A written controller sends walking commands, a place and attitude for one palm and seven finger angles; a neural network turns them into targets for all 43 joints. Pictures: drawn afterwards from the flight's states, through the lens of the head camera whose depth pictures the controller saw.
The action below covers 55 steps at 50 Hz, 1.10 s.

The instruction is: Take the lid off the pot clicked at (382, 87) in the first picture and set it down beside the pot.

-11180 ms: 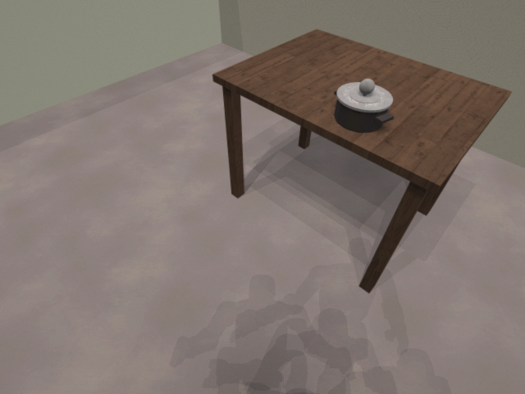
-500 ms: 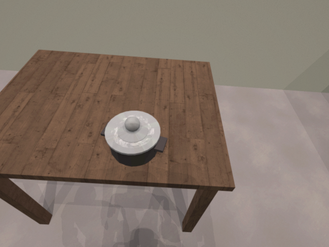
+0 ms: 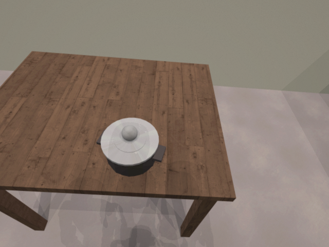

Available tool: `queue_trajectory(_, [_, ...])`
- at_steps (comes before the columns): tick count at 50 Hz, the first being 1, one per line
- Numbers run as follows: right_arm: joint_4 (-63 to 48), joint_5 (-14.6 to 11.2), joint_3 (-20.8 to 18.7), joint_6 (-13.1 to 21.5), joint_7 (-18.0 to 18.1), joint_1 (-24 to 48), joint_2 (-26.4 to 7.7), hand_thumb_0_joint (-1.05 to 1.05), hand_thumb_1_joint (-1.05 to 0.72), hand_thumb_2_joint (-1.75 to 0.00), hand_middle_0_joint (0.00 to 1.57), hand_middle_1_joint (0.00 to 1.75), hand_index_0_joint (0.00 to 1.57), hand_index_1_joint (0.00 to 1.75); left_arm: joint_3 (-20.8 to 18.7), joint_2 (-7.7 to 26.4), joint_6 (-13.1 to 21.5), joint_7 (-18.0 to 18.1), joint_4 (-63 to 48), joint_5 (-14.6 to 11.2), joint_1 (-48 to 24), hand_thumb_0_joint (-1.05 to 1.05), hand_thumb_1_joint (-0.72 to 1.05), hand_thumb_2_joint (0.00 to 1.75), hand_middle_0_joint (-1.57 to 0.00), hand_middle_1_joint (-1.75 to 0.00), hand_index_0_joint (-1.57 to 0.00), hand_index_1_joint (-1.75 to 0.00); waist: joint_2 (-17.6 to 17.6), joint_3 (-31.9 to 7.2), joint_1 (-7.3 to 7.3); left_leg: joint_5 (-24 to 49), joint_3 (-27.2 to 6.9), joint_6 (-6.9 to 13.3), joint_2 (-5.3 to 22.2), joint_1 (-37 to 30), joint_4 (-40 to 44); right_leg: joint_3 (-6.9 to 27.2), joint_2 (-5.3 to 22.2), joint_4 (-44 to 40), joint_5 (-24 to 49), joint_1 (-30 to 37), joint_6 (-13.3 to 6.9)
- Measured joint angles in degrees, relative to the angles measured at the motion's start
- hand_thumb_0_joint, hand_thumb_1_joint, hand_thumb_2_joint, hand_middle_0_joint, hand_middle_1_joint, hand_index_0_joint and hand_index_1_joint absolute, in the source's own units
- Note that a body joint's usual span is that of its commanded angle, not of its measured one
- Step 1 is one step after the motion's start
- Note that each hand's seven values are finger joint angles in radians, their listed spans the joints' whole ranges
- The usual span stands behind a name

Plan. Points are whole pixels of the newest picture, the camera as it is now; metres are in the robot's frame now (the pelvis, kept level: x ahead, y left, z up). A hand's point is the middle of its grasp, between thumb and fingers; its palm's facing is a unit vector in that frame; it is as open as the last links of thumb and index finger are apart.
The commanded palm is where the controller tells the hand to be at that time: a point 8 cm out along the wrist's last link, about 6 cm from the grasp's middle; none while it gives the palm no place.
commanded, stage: look again from close up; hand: left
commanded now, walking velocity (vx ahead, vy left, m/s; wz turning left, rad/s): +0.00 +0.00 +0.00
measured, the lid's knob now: (129, 132) +0.41 +0.13 +0.02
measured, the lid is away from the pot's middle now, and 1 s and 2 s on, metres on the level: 0.00 0.00 0.00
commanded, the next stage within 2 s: lift the closed hand beside the body in 1.30 s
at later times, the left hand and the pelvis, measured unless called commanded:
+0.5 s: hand out of the picture +0.00 +0.18 -0.18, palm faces +0.02 -0.97 -0.23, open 7.4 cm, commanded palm none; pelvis -0.01 +0.00 -0.01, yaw +0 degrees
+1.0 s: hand out of the picture +0.00 +0.14 -0.18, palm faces +0.01 -0.98 -0.20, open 7.3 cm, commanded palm none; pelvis +0.00 -0.03 +0.00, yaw +0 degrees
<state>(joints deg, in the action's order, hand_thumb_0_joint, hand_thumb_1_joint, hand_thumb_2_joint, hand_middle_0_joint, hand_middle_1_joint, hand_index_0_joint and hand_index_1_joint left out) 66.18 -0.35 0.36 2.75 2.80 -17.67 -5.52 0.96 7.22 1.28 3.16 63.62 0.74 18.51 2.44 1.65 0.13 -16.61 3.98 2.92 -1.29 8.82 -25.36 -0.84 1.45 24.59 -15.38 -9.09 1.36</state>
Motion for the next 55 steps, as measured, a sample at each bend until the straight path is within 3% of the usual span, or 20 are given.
queue_trajectory(13, [-5.19,0.92,-0.16,-1.45,-0.63,-0.43,-3.43,0.01,-0.93,-0.90,0.20,0.30,0.20,0.30,-0.21,1.22,-0.52,-0.30,-0.93,0.18,-0.96,0.00,0.91,0.90,-0.20,-0.30,-0.20,-0.29,-3.91,-1.09,-0.26,-2.77,-0.38,0.81,-0.67,3.53,-6.23,-0.41,0.90,6.06,-2.92,-3.18,0.32])
queue_trajectory(21, [-6.06,0.81,-0.01,-1.18,-0.83,0.74,-4.41,0.01,-0.93,-0.90,0.20,0.30,0.20,0.30,-0.37,2.05,-0.91,-0.37,-2.29,0.19,-1.11,0.00,0.91,0.90,-0.20,-0.30,-0.20,-0.29,-3.59,-1.26,-0.06,-1.95,0.38,0.39,-0.83,2.27,-4.48,0.42,1.02,6.53,-3.02,-3.22,0.18])
queue_trajectory(55, [-1.65,0.39,0.45,-1.05,-0.74,1.43,-2.26,0.00,-0.92,-0.90,0.20,0.30,0.20,0.30,-0.02,1.70,-0.36,-0.64,-1.99,0.03,-1.53,0.01,0.91,0.90,-0.20,-0.30,-0.20,-0.29,-1.76,0.40,-0.04,0.07,-0.55,-2.84,1.94,0.47,-0.60,-0.59,-1.85,3.17,-1.52,-1.69,-2.82])
